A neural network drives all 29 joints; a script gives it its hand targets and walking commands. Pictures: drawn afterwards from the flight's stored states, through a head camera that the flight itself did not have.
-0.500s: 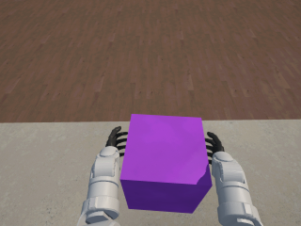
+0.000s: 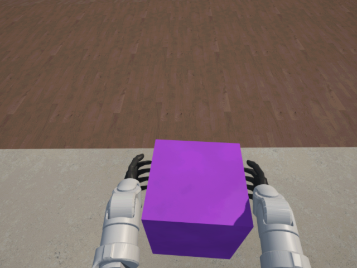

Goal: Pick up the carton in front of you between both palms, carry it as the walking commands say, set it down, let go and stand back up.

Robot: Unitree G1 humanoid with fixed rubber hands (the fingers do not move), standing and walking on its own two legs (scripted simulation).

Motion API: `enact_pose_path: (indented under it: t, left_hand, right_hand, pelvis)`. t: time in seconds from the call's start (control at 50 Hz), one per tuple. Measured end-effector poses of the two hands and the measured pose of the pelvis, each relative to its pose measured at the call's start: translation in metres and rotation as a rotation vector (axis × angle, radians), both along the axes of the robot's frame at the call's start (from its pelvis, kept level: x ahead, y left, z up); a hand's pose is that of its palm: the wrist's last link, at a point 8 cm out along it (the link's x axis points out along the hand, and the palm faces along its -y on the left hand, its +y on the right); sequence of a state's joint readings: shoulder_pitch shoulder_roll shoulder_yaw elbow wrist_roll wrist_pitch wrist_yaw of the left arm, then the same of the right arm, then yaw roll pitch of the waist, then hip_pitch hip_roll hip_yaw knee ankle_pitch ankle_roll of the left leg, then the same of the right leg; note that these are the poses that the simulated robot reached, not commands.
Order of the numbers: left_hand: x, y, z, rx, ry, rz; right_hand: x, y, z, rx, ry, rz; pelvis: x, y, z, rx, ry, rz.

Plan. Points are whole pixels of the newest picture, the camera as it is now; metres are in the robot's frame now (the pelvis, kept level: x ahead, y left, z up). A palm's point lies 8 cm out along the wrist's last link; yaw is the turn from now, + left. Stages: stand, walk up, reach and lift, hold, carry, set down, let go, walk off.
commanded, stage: reach and lift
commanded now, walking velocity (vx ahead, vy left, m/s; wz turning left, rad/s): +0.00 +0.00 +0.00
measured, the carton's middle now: (194, 201) +0.29 +0.00 -0.04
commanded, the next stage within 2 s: hold in 0.18 s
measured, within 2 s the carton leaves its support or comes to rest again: neither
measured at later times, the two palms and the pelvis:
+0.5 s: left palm (129, 188) +0.27 +0.15 +0.05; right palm (262, 194) +0.27 -0.15 +0.04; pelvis -0.01 +0.00 +0.00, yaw +0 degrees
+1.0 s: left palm (130, 183) +0.28 +0.15 +0.06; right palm (263, 190) +0.28 -0.15 +0.04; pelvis -0.01 +0.00 +0.00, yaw +0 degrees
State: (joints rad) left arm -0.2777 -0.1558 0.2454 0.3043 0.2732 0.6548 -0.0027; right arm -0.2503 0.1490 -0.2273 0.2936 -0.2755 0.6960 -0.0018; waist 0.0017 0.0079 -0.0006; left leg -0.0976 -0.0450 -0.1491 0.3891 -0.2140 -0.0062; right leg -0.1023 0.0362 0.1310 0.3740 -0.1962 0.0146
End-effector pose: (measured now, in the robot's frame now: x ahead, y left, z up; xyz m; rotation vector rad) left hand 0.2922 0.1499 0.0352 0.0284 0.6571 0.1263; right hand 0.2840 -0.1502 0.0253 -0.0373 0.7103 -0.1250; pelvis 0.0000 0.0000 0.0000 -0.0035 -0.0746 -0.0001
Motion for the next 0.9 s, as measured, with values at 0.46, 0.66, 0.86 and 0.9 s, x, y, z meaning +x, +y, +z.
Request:
enact_pose_path:
  t: [0.46,0.66,0.86,0.9]
  left_hand:
    - [-0.017,0.002,0.017,0.009,-0.01,0.004]
    - [-0.019,-0.001,0.017,-0.009,-0.009,0.008]
    - [-0.012,0.001,0.022,-0.015,-0.022,0.023]
    - [-0.011,0.001,0.022,-0.01,-0.023,0.021]
  right_hand:
    - [-0.014,0.002,0.017,-0.001,-0.01,0.011]
    - [-0.019,-0.001,0.016,0.007,-0.01,-0.006]
    - [-0.009,0.0,0.021,0.018,-0.023,-0.002]
    - [-0.008,0.0,0.021,0.017,-0.024,0.0]
  pelvis:
    - [-0.007,0.0,0.002,0.001,-0.048,0.001]
    - [-0.018,-0.001,-0.001,0.002,-0.053,-0.001]
    - [-0.015,-0.002,-0.001,0.003,-0.053,-0.001]
    - [-0.013,-0.002,0.0,0.002,-0.052,0.0]
